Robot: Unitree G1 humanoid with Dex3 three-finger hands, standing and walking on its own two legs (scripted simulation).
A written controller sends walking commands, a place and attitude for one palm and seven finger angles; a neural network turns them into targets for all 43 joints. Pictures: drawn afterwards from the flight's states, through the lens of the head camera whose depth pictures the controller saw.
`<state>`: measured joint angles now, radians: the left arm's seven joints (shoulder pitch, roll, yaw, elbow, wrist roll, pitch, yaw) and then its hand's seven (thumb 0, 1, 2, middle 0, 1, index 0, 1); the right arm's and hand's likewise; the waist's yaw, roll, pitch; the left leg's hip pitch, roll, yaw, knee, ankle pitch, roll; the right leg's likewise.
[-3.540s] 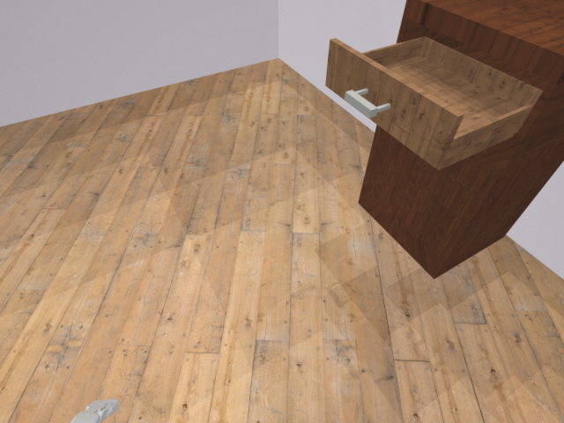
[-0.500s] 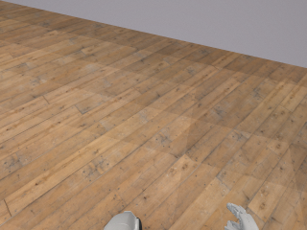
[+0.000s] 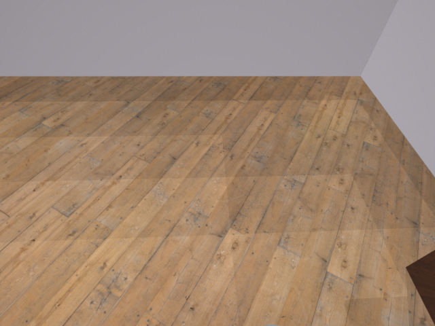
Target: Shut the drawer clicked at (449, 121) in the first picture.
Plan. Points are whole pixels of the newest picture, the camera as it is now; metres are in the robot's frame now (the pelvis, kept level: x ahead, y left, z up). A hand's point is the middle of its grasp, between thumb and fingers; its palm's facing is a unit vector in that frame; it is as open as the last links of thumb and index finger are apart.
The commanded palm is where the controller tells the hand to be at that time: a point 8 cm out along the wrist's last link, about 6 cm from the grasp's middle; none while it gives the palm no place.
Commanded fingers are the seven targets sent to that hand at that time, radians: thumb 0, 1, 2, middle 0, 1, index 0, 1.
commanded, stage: turn to face it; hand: left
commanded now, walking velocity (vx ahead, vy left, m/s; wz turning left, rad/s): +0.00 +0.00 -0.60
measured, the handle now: out of the picture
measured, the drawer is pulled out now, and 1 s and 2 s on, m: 0.30 0.30 0.30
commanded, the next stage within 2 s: none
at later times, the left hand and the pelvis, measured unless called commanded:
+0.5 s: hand out of the picture +0.13 +0.11 -0.16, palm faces -0.25 -0.94 -0.23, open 7.4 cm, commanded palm none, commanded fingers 0.00 0.90 0.90 -0.20 -0.30 -0.20 -0.30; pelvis -0.01 -0.05 +0.00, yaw -17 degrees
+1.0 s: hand (186, 309) +0.19 +0.08 -0.16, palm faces -0.56 -0.79 -0.26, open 7.4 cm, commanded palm none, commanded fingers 0.00 0.90 0.90 -0.20 -0.30 -0.20 -0.30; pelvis -0.02 -0.04 -0.01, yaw -36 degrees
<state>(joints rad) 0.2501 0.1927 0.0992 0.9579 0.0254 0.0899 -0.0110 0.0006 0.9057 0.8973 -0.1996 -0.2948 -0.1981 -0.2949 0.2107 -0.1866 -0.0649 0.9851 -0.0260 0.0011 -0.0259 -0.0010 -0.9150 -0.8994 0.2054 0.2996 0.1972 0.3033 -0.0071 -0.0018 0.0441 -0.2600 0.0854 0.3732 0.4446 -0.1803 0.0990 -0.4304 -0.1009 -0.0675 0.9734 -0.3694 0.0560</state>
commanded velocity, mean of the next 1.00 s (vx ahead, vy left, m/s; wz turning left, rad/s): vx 0.00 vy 0.00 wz -0.60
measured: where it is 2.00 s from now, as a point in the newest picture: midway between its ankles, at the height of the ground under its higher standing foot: outside the picture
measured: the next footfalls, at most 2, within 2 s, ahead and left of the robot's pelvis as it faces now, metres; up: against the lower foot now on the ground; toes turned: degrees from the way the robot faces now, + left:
right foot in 0.16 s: +0.00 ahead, -0.15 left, +0.00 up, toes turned -14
left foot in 0.62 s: +0.08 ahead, +0.07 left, +0.00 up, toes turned -19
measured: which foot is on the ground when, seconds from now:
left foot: down 0.00-0.16, up 0.18-0.60, down 0.62-1.00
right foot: up 0.00-0.14, down 0.16-0.62, up 0.64-1.00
